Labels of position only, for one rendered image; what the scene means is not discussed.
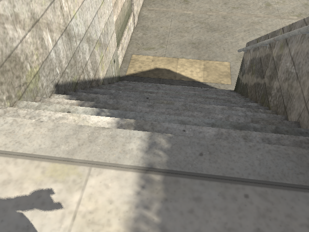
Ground stairs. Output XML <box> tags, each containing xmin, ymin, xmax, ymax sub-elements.
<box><xmin>0</xmin><ymin>80</ymin><xmax>309</xmax><ymax>149</ymax></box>

